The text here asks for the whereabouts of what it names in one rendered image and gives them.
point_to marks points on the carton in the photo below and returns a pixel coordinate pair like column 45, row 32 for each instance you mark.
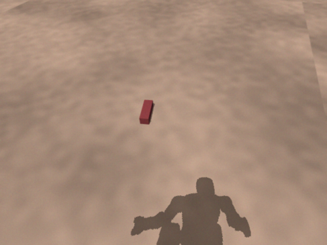
column 146, row 112

